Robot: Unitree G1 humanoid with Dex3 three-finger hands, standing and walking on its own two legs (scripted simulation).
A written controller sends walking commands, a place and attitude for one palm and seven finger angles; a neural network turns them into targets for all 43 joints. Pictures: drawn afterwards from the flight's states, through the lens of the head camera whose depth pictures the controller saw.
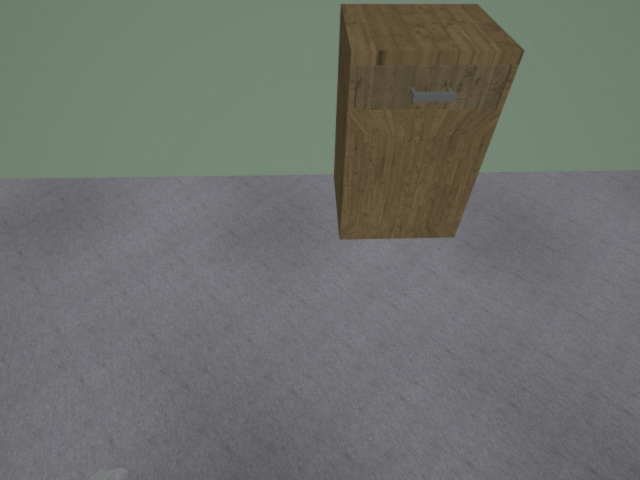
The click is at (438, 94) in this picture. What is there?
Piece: drawer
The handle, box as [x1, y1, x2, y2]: [410, 87, 456, 101]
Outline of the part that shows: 456,94 449,87 447,87 446,92 415,92 413,88 410,88 412,94 411,98 413,101 454,100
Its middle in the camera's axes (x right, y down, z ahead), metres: +0.34 -0.45 +1.20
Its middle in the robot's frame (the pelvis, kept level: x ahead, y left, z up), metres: +1.21 -0.28 -0.08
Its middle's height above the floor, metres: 0.69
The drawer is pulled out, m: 0.00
